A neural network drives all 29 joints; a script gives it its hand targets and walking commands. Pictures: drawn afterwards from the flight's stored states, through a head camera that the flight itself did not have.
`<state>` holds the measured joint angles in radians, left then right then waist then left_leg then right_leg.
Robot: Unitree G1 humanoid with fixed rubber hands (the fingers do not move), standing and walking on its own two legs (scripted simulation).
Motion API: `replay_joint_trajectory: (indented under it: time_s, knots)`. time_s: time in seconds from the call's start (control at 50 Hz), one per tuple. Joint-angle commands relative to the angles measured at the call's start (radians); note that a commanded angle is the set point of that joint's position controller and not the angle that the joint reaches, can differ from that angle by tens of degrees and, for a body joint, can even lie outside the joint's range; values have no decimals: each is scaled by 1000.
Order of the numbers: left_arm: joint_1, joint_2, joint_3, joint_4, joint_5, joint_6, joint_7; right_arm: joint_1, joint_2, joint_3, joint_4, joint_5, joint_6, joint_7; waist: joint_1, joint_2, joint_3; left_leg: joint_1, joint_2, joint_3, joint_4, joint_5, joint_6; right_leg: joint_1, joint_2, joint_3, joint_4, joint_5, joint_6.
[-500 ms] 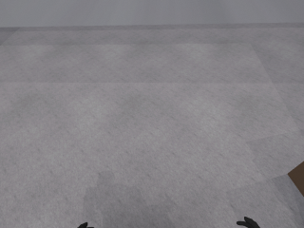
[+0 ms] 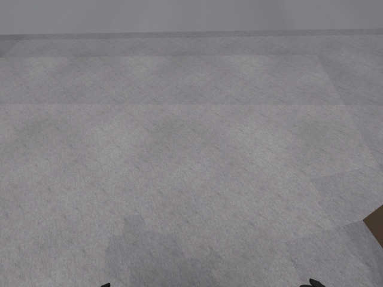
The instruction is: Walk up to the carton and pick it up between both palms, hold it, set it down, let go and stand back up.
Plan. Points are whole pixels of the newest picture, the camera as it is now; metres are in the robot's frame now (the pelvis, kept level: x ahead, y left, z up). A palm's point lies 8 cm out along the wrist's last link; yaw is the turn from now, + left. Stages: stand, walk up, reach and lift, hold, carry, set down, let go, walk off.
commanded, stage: stand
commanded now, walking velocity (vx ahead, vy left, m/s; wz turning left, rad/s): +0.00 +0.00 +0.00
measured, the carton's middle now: out of the picture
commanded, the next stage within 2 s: none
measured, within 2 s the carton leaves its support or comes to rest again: neither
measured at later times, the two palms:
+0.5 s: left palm out of the picture +0.07 +0.25 -0.11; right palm out of the picture +0.08 -0.25 -0.11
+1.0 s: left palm out of the picture +0.05 +0.25 -0.11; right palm out of the picture +0.06 -0.25 -0.11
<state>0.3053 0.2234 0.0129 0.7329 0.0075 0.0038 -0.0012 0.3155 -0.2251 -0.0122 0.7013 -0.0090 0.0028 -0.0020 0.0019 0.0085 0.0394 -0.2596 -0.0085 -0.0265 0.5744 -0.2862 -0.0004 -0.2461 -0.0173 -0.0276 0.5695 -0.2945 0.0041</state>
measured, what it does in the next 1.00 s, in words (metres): stands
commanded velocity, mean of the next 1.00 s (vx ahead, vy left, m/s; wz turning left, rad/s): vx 0.00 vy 0.00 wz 0.00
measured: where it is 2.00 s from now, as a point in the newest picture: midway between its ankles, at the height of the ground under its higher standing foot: outside the picture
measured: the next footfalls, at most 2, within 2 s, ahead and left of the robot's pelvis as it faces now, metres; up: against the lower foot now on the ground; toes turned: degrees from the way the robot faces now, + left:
none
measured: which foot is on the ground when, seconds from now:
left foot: down 0.00-1.00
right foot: down 0.00-1.00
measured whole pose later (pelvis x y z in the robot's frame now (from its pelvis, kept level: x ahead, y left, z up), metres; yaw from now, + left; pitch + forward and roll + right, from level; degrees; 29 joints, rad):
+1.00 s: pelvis +0.00 +0.00 +0.00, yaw +1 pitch -2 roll +0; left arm 0.32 0.23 0.01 0.81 0.00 0.00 0.01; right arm 0.32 -0.23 0.00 0.79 -0.01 0.00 -0.01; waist 0.00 0.01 0.04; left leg -0.23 -0.01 -0.04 0.53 -0.26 0.00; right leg -0.21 -0.02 -0.04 0.52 -0.27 0.00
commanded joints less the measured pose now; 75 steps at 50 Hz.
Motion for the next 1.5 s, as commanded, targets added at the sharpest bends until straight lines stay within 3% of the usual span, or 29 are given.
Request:
replay_joint_trajectory:
  time_s: [0.0,1.48]
  knots:
    - [11,138,39,-88,0,-24,7,9,-134,-40,-90,1,-29,-8,1,-3,-19,-22,86,-88,-121,103,31,2,-76,88,-111,86,-35]
    - [66,149,22,89,-6,-19,26,48,-143,-20,116,6,-26,-26,1,-3,17,2,88,-96,-189,115,21,45,-83,81,-191,95,-28]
